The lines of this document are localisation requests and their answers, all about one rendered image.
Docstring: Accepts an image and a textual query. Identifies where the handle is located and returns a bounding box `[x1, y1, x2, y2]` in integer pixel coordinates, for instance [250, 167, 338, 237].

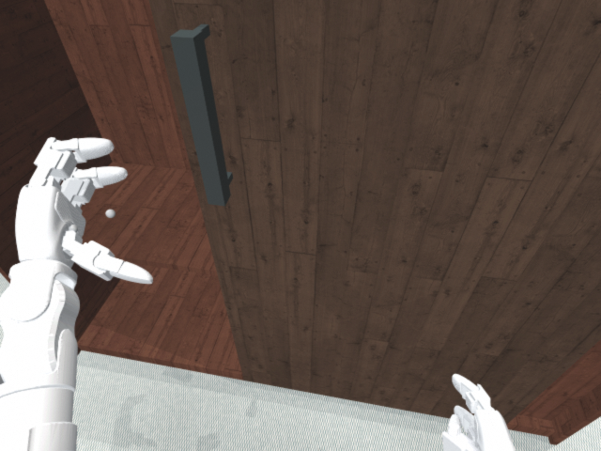
[170, 24, 233, 206]

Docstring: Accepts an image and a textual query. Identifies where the right robot hand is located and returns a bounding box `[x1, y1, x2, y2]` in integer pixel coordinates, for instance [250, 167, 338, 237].
[442, 374, 516, 451]

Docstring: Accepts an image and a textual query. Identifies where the left robot hand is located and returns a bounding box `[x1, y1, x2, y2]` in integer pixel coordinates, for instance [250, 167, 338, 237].
[15, 137, 153, 284]

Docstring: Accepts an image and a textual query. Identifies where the wardrobe door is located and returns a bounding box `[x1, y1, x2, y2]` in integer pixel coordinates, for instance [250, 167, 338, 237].
[518, 339, 601, 421]
[148, 0, 601, 425]

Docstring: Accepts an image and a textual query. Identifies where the robot left forearm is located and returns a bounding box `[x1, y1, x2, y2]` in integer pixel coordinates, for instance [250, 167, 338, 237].
[0, 259, 80, 451]

